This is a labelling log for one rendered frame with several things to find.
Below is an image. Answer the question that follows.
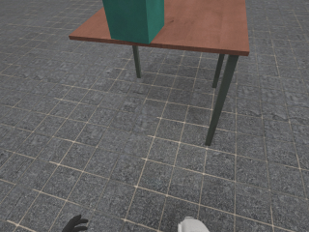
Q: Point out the table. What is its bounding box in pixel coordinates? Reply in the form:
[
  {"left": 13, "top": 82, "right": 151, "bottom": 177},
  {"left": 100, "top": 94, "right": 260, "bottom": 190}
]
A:
[{"left": 69, "top": 0, "right": 250, "bottom": 146}]

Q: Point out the robot right thigh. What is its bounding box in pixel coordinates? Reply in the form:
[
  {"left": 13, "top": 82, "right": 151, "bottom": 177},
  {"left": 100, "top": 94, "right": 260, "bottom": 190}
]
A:
[{"left": 178, "top": 218, "right": 210, "bottom": 232}]

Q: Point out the carton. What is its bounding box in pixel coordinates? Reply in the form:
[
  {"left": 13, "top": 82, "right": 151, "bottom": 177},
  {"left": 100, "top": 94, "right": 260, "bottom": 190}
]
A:
[{"left": 102, "top": 0, "right": 164, "bottom": 44}]

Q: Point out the left robot hand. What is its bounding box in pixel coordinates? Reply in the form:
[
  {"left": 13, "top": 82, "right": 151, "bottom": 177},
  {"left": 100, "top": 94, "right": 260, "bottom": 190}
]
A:
[{"left": 62, "top": 215, "right": 89, "bottom": 232}]

